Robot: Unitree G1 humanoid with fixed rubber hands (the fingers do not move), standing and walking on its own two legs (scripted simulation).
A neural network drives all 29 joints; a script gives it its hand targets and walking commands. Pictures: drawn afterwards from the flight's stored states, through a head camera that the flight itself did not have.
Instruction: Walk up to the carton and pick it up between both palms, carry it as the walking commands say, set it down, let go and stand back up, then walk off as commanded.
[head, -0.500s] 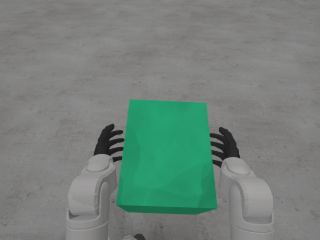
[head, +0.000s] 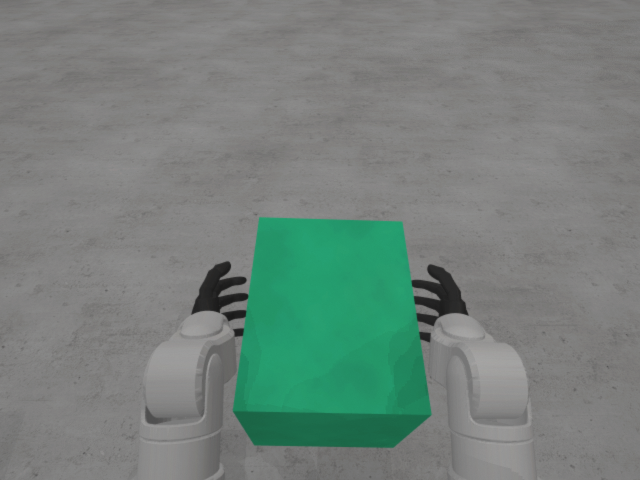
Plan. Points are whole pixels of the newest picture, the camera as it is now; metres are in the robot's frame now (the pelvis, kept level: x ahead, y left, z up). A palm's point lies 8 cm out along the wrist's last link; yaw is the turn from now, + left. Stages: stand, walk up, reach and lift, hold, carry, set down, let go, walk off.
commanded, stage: carry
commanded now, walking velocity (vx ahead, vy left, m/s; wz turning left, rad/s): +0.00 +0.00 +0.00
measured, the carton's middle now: (327, 334) +0.32 +0.00 +0.03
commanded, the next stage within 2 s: none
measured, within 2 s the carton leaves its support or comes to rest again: neither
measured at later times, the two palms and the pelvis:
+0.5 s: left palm (234, 319) +0.29 +0.11 +0.11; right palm (470, 320) +0.29 -0.16 +0.10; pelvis +0.01 -0.03 +0.00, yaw -1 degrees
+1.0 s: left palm (221, 346) +0.27 +0.12 +0.09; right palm (460, 347) +0.27 -0.15 +0.09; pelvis -0.02 -0.01 -0.01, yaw -2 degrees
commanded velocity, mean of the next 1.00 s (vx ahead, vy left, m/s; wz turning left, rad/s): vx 0.00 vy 0.00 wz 0.00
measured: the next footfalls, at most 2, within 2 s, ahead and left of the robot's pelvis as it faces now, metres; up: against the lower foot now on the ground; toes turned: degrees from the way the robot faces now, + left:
none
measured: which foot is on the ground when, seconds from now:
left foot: down 0.00-1.00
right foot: down 0.00-1.00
